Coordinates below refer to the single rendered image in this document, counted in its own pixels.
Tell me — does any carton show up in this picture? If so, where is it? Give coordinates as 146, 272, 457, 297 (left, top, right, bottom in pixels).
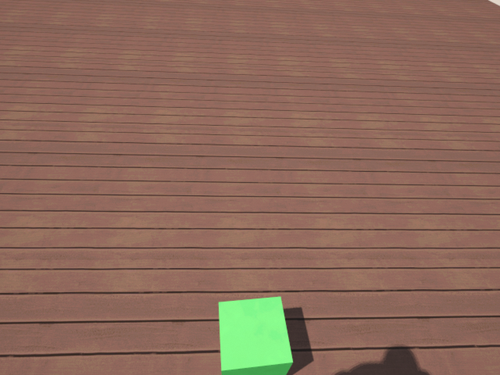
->
219, 297, 293, 375

